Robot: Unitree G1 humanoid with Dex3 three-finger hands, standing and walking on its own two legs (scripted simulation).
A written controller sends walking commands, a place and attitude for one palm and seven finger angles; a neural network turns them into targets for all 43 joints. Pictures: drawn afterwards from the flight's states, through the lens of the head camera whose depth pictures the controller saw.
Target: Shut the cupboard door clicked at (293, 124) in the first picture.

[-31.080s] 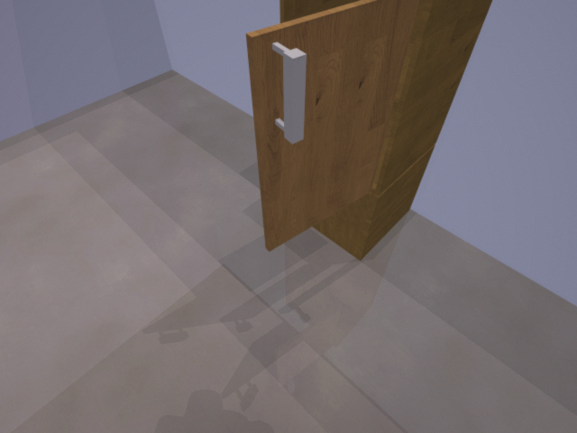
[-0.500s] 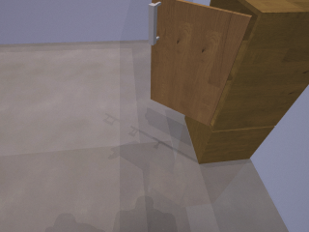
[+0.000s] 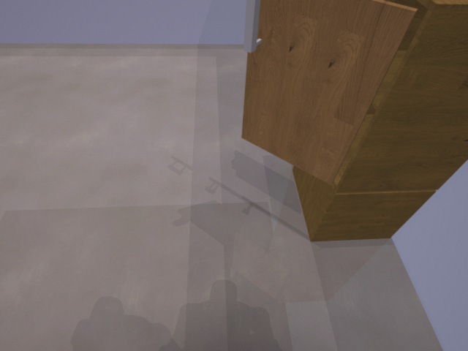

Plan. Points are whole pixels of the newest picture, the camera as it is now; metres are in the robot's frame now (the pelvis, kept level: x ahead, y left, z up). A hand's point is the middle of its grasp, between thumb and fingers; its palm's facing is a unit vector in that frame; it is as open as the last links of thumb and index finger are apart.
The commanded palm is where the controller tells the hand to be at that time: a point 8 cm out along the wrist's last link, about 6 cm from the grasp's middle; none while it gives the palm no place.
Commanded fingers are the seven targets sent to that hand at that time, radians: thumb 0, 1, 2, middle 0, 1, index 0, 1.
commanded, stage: walk to a spot facing it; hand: left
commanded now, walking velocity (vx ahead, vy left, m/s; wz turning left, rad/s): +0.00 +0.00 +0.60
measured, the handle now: (256, 17) +0.90 -0.02 +0.15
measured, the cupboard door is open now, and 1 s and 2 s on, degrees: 50 50 50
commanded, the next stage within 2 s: turn to face it in 1.94 s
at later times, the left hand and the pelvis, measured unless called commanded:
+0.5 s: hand out of the picture +0.05 +0.24 -0.15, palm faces +0.28 -0.92 -0.27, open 7.4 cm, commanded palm none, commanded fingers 0.00 0.90 0.90 -0.20 -0.30 -0.20 -0.30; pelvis +0.00 -0.01 +0.01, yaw +18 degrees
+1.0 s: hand out of the picture -0.09 +0.13 -0.16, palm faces +0.62 -0.73 -0.27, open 7.4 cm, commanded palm none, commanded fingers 0.00 0.90 0.90 -0.20 -0.30 -0.20 -0.30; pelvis +0.01 -0.04 +0.00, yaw +39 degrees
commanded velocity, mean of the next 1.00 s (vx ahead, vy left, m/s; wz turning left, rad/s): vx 0.01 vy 0.00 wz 0.60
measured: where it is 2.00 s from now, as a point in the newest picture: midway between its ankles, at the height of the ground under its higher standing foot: outside the picture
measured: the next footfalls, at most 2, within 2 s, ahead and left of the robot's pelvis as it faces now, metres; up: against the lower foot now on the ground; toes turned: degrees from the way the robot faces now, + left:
right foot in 0.62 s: +0.06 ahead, -0.14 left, +0.00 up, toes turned +26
left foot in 1.06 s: -0.04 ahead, +0.10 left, +0.00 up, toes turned +44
